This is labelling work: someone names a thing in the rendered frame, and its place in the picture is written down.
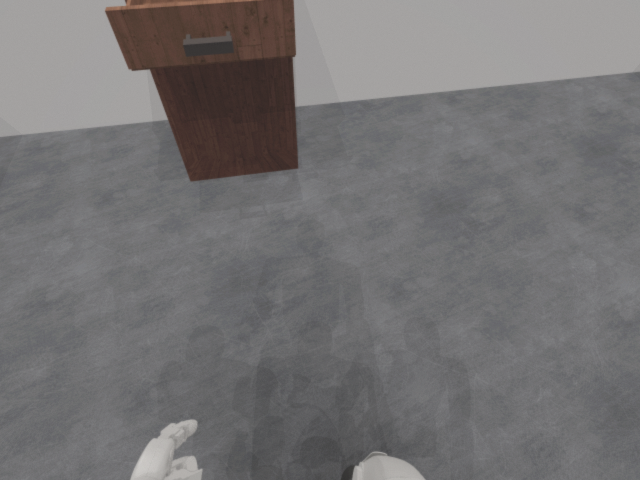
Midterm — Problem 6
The left robot hand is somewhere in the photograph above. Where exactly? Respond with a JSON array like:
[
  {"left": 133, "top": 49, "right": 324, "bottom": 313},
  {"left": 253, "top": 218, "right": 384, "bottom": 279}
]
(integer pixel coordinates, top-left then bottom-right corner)
[{"left": 130, "top": 419, "right": 203, "bottom": 480}]

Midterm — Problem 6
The cabinet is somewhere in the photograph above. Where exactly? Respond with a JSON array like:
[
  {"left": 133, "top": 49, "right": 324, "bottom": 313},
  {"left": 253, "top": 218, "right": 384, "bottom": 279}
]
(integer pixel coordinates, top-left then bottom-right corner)
[{"left": 125, "top": 0, "right": 298, "bottom": 181}]

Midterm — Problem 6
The robot right shin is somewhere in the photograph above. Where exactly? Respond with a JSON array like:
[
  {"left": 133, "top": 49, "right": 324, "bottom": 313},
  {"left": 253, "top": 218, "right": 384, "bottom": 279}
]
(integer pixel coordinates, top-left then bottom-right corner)
[{"left": 362, "top": 452, "right": 387, "bottom": 462}]

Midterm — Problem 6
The handle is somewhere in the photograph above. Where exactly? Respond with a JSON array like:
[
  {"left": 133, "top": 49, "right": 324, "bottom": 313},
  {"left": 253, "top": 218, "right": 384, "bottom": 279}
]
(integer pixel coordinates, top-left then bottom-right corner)
[{"left": 183, "top": 31, "right": 234, "bottom": 57}]

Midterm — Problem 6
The drawer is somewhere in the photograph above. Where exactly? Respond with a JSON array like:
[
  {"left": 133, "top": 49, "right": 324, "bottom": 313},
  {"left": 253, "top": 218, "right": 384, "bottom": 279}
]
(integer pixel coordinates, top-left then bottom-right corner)
[{"left": 105, "top": 0, "right": 296, "bottom": 71}]

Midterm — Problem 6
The robot right thigh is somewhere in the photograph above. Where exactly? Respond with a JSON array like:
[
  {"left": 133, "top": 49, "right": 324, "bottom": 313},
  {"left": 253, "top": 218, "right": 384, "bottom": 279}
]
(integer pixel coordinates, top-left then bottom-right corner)
[{"left": 352, "top": 455, "right": 426, "bottom": 480}]

